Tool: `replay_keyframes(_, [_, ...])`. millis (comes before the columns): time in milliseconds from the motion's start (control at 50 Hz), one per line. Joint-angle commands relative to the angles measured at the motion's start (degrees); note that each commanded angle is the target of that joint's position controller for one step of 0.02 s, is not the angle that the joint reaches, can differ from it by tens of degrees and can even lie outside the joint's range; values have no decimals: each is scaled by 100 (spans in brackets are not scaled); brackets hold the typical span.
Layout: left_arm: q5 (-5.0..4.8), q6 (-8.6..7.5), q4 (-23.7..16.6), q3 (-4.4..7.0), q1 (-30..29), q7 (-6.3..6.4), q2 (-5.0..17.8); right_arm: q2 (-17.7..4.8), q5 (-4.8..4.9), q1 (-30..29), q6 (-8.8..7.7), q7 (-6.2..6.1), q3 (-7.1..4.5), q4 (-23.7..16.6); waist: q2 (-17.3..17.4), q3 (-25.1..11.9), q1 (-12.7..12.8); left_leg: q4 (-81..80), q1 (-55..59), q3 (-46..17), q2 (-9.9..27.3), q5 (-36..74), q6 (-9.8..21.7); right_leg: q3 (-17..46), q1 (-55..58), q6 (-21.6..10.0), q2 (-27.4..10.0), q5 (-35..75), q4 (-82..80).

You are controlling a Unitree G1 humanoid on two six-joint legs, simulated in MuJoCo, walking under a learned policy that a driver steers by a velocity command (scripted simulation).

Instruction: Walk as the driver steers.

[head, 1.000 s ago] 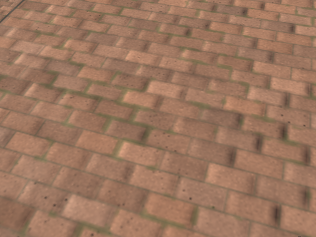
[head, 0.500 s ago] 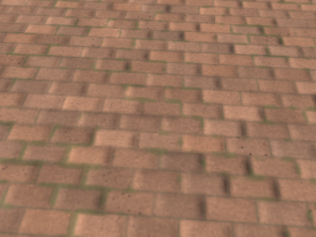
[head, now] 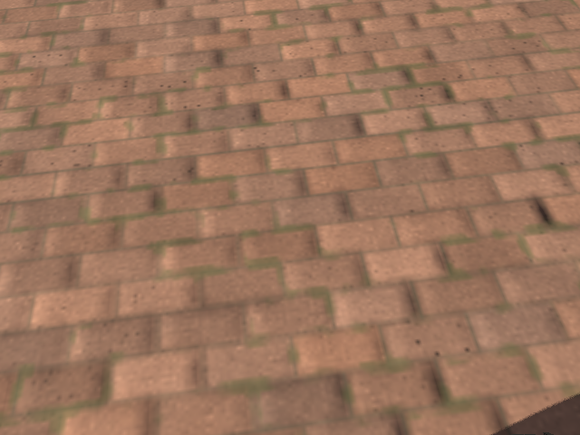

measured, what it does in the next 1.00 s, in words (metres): walks ahead: left foot, then right foot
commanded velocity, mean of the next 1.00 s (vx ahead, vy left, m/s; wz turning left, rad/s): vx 0.50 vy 0.00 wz -0.11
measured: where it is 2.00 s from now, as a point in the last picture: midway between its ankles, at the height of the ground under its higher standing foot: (321, 216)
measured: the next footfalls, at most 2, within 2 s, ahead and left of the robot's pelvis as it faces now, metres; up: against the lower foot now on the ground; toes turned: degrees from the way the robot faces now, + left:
left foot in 0.10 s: +0.24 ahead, +0.13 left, +0.00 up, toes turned -6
right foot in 0.60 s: +0.44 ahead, -0.13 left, +0.00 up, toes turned -16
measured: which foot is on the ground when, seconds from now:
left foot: up 0.00-0.08, down 0.10-0.62, up 0.64-1.00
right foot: down 0.00-0.12, up 0.14-0.58, down 0.60-1.00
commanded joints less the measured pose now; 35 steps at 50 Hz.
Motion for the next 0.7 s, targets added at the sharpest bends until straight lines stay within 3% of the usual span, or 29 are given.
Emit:
replay_keyframes(20, [54,-38,-277,228,256,75,988,-530,43,-669,-163,-4,-93,-620,-670,-85,26,-560,350,146,-342,-7,119,1169,79,-539,-1498,3041,76])
replay_keyframes(60, [78,-60,-417,256,-130,96,1114,-743,61,2,-219,-45,-167,-455,-734,-232,-360,-952,1452,115,-515,-439,289,1278,-205,-311,-1511,3447,505])
replay_keyframes(80, [69,-87,-455,259,-266,64,1152,-885,59,699,-268,-100,-237,-243,-598,-540,-692,-1186,2346,190,-646,-543,397,1199,-363,-193,-1316,3783,1220])
replay_keyframes(100, [15,-135,-483,212,-292,5,994,-1117,-13,1495,-349,-175,-321,-84,-210,-1054,-1080,-1440,3548,-162,-218,-704,583,871,-840,-49,-905,3309,2452])
replay_keyframes(120, [-130,-175,-698,57,-23,-14,407,-1596,-170,2219,-357,-273,-428,-132,669,-1949,-1183,-1729,4966,-1989,1390,-2087,919,262,-1919,122,-390,1053,4207])
replay_keyframes(140, [-94,-146,-874,38,397,-22,435,-1814,-112,1853,-251,-251,-500,-139,1820,-2150,-689,-2566,5172,-4450,2145,-2434,1451,-152,-3200,166,38,-1550,5153])
replay_keyframes(160, [63,-34,-624,74,328,27,755,-1231,-61,1389,-195,-219,-410,-255,692,-1281,-558,-2508,4432,-3921,1991,-3033,1476,-80,-3557,143,-521,-1086,5635])
replay_keyframes(180, [107,-2,-616,72,-75,-35,750,-759,-9,1114,-191,-195,-300,-288,27,-652,-595,-2564,3712,-2909,1646,-2719,1370,-174,-3488,179,-720,-589,5484])
replay_keyframes(200, [108,14,-644,51,-233,-88,613,-580,-16,1021,-206,-178,-245,-231,3,-339,-520,-2713,3213,-2112,1310,-1928,1220,-211,-3311,220,-874,-331,5160])
replay_keyframes(240, [199,113,-649,15,-269,-183,479,-535,10,1188,-308,-168,-223,-28,380,-192,-435,-2835,2833,-1188,911,-727,1124,-254,-3059,306,-982,-164,4888])
replay_keyframes(280, [187,159,-690,-15,-308,-220,395,-568,67,1413,-438,-98,-242,125,406,-296,-392,-2873,2883,-836,895,197,1230,-229,-3075,341,-911,-26,4758])
replay_keyframes(320, [191,167,-789,-50,-623,-244,347,-614,92,1518,-495,-57,-265,239,359,-211,-398,-3052,2974,-551,906,368,1326,-196,-3375,403,-924,260,4454])
replay_keyframes(420, [189,101,-1132,-222,-1754,-324,144,-630,124,1746,-449,-35,-274,493,318,20,-576,-3231,2970,229,628,651,1259,-704,-3281,552,-1045,1165,2714])
replay_keyframes(500, [171,49,-1285,-294,-2292,-308,152,-796,127,2198,-386,-44,-318,771,361,77,-734,-3035,3298,265,795,1103,1213,-1139,-2806,401,-1041,1055,1811])
replay_keyframes(540, [187,17,-1287,-279,-2255,-255,228,-886,117,2277,-321,-62,-341,882,370,69,-674,-2719,3590,243,921,1682,1183,-1230,-2564,235,-939,692,1534])
replay_keyframes(560, [208,-12,-1204,-254,-2002,-221,266,-922,123,2266,-291,-73,-346,925,355,-54,-533,-2302,3677,322,899,2396,1136,-1298,-2157,136,-797,544,1326])
replay_keyframes(580, [249,-66,-975,-207,-1361,-177,316,-904,154,2254,-256,-81,-333,970,187,-376,-216,-1461,3603,538,726,2957,1038,-1360,-1298,11,-631,695,902])
replay_keyframes(600, [342,-129,-662,-101,-448,-110,561,-732,179,2302,-255,-83,-269,941,-60,-958,115,-329,2918,649,472,2397,920,-988,109,-163,-911,655,859])
replay_keyframes(620, [453,-155,-584,48,443,-12,1148,-273,252,2316,-279,-51,-135,604,-1050,-1810,390,1627,1380,907,-21,-30,708,1085,1734,-574,-2665,-24,619])
replay_keyframes(640, [214,-61,-521,144,468,31,1406,-364,236,2520,-247,-76,-203,587,-1689,-2091,237,2908,193,510,-772,-2736,660,2945,1963,-1019,-3458,35,-159])
replay_keyframes(660, [103,-40,-571,74,7,41,1068,-719,144,2097,-189,-113,-313,611,-853,-1203,124,3166,-215,-36,-410,-2425,733,2101,1311,-863,-3159,61,-160])
replay_keyframes(680, [92,-85,-598,-34,-423,26,676,-571,175,1893,-205,-74,-289,589,-704,-594,-75,2933,-140,-63,-203,-1959,752,1322,555,-692,-2872,351,-339])
replay_keyframes(700, [98,-136,-583,-106,-667,8,400,-457,198,1900,-176,-59,-283,663,-617,-286,-263,2592,133,-40,-59,-1673,731,741,1,-443,-2593,617,-589])
Keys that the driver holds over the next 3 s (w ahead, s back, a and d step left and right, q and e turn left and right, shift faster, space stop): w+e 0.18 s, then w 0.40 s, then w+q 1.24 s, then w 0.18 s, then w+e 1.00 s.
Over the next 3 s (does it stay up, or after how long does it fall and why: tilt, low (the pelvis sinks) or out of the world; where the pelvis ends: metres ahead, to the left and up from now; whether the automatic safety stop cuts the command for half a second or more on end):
stays up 1.51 0.21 0.00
